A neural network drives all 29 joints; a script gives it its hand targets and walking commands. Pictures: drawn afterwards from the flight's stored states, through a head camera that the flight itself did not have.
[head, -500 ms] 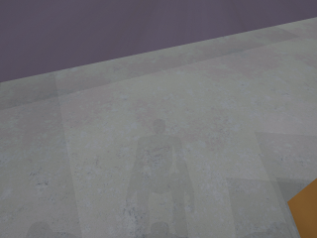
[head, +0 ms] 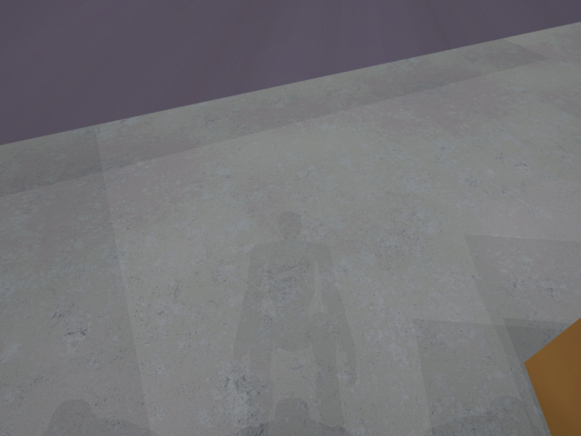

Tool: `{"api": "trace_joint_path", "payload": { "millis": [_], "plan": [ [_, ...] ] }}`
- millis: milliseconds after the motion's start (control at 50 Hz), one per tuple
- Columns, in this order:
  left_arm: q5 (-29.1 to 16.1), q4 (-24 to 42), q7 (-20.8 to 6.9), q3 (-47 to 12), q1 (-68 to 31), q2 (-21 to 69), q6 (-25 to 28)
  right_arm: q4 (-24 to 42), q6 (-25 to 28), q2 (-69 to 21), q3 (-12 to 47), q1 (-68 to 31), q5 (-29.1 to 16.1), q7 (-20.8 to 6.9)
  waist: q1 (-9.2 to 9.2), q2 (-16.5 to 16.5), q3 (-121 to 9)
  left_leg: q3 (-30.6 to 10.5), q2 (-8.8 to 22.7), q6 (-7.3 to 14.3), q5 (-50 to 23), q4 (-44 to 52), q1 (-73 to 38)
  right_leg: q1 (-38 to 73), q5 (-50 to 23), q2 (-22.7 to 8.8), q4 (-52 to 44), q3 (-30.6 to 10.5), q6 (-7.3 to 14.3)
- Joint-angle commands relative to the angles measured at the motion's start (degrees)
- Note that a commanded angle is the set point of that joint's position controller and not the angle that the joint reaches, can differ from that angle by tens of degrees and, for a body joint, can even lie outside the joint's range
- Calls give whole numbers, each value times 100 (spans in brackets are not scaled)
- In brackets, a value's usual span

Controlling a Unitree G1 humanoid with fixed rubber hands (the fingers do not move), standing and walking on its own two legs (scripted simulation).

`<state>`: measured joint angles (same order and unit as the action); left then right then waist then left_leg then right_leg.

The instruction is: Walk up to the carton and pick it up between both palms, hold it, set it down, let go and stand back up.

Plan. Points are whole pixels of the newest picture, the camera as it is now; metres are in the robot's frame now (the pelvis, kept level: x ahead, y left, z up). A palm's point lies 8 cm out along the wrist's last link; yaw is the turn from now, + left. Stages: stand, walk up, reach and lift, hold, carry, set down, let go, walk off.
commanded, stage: stand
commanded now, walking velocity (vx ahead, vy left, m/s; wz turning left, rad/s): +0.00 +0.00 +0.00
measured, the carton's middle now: out of the picture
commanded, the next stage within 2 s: walk up in 1.44 s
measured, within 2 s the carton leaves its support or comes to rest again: neither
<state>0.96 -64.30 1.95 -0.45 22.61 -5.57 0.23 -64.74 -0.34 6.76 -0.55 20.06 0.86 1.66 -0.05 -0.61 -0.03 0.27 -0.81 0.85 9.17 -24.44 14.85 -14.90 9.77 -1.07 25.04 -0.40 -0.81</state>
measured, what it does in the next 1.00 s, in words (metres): stands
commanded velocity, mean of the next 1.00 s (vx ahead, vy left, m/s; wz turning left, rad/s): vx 0.00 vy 0.00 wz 0.00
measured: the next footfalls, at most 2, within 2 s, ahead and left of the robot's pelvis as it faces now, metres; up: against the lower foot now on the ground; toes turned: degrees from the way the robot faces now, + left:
none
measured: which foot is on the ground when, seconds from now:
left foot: down 0.00-1.00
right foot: down 0.00-1.00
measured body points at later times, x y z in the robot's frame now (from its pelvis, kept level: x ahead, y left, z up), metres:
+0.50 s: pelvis +0.03 +0.01 +0.00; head +0.04 +0.02 +0.45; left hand +0.01 +0.22 -0.16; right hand +0.01 -0.19 -0.16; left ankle +0.04 +0.11 -0.74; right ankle +0.04 -0.13 -0.74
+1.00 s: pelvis +0.04 +0.01 +0.00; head +0.06 +0.02 +0.45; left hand +0.00 +0.21 -0.16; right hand +0.02 -0.20 -0.16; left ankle +0.04 +0.11 -0.74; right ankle +0.04 -0.13 -0.74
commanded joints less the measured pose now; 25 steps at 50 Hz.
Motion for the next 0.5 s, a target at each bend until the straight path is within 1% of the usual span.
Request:
{"api": "trace_joint_path", "payload": {
  "millis": [0,20,40,60,80,100,120,140,160,180,200,220,240,260,280,300,320,340,360,380,400,420,440,460,480],
  "plan": [
    [-2,-9,48,136,522,-457,4,60,66,142,3,477,-18,-11,-35,209,456,-570,469,179,1238,669,245,-254,1046,-292,-627,-424,143],
    [17,74,30,114,472,-537,42,48,83,297,-38,585,-68,-3,-80,-14,260,-420,328,160,972,464,102,-225,1261,-387,-773,-550,162],
    [-4,27,41,87,445,-255,45,50,60,423,-80,468,-19,14,-68,-99,505,-424,369,134,893,452,20,-535,1331,-324,-805,-506,176],
    [6,69,29,46,307,-253,71,93,42,527,-81,351,2,35,-90,-135,643,-428,366,152,735,431,71,-540,1204,-407,-819,-559,180],
    [3,130,42,72,194,-334,63,114,43,449,-100,406,1,37,-129,-189,712,-505,409,134,763,504,254,-485,1077,-356,-778,-459,147],
    [-4,127,44,97,163,-395,86,88,39,400,-68,328,-7,43,-59,-210,674,-328,283,133,589,307,9,-601,1277,-413,-947,-606,144],
    [-3,130,21,100,285,-426,122,50,37,419,-81,559,-43,49,-132,-138,440,-309,279,107,425,255,-343,-645,1432,-491,-1046,-690,205],
    [-24,133,-26,128,204,-490,115,47,59,313,-52,416,-11,47,-39,-219,650,-390,346,137,432,308,-33,-530,1199,-410,-935,-570,195],
    [14,125,-7,147,247,-464,121,57,57,190,-39,356,-26,15,-66,-152,557,-355,330,121,460,309,-18,-415,1128,-426,-899,-567,177],
    [47,61,0,118,305,-443,109,26,90,350,-71,530,-25,18,-87,-372,440,-334,363,128,357,303,-284,-386,1025,-455,-880,-602,205],
    [-1,4,-6,81,401,-311,78,58,119,375,-40,433,-24,14,-35,-190,435,-369,454,168,259,332,-188,-239,626,-376,-780,-535,174],
    [-28,-2,32,52,568,-175,91,46,127,476,-79,411,-24,36,22,-50,387,-514,489,183,455,471,42,16,349,-342,-598,-374,175],
    [4,13,27,107,497,-378,88,26,128,329,-48,470,-40,67,21,10,435,-404,382,178,508,487,153,99,501,-410,-645,-516,204],
    [-17,65,-2,128,259,-479,86,-64,136,463,-65,507,-10,52,-8,-51,489,-433,427,161,294,481,-59,-103,511,-419,-700,-520,231],
    [7,130,-7,174,216,-614,101,74,184,511,-66,282,36,66,25,114,271,-579,550,195,189,529,-75,146,90,-364,-501,-322,190],
    [12,29,13,202,223,-665,93,87,204,226,-15,316,-10,43,-22,141,384,-538,530,187,22,515,64,214,-188,-379,-412,-300,182],
    [-10,-9,30,174,437,-503,74,26,204,232,11,391,-16,52,43,431,233,-630,557,202,485,670,30,253,-42,-276,-347,-234,145],
    [23,9,34,148,331,-474,92,66,215,283,-32,270,-25,53,48,207,284,-534,516,192,172,575,-2,303,-84,-387,-434,-277,165],
    [-15,21,8,127,258,-366,66,106,198,202,-2,235,-49,42,56,297,370,-489,493,192,260,611,-100,26,32,-315,-397,-262,155],
    [-33,28,31,146,251,-501,74,107,206,509,-59,288,-30,34,7,435,379,-551,481,170,280,627,-61,212,-26,-341,-366,-236,63],
    [-12,-25,46,132,283,-476,100,54,243,458,-59,389,-35,23,-8,172,291,-561,514,193,-125,587,-96,383,-164,-410,-370,-234,97],
    [-35,-50,27,93,427,-316,87,-70,221,373,-7,619,9,54,29,136,271,-564,536,201,-182,591,-153,408,-227,-367,-269,-211,71],
    [-62,-66,31,62,492,-117,47,-38,216,271,-43,465,38,66,101,204,490,-669,581,240,65,623,-163,95,-64,-288,-300,-158,40],
    [-56,-134,74,40,527,-187,41,-6,184,485,-82,537,-12,99,10,74,537,-630,570,264,78,603,-179,94,40,-371,-421,-250,102],
    [-20,-96,56,73,292,-323,33,-32,187,320,-60,481,-1,41,-73,-91,530,-573,510,235,-54,536,-291,50,79,-393,-440,-224,84]
  ]
}}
